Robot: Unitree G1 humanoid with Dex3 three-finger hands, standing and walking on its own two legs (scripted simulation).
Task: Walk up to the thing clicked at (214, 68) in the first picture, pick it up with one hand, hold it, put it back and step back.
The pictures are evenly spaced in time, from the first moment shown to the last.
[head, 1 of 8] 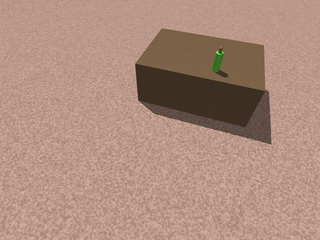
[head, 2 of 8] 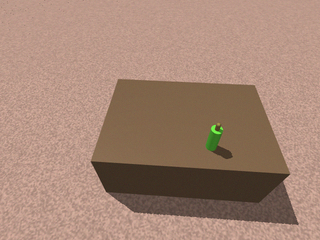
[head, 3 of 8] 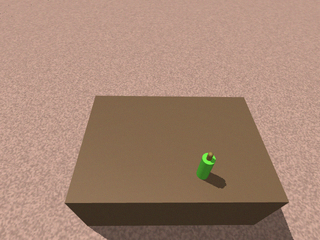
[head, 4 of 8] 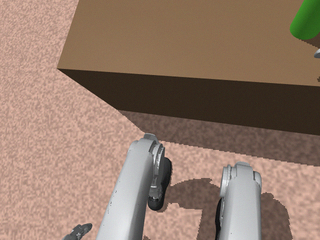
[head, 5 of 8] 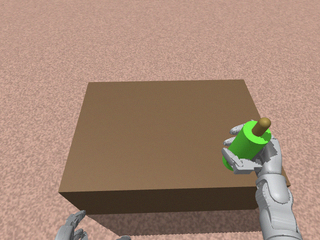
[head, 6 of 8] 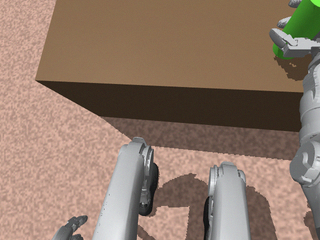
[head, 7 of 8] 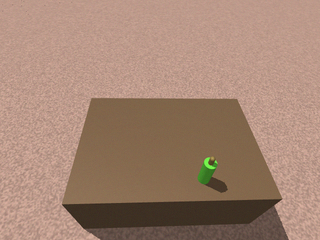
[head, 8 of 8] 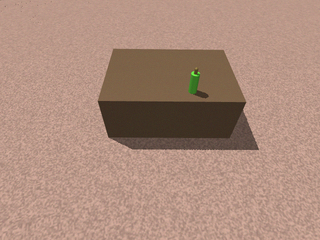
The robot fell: no
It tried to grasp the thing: yes
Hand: right
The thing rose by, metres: 0.36
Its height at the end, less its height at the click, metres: +0.00
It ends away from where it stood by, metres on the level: 0.03
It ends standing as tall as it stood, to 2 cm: yes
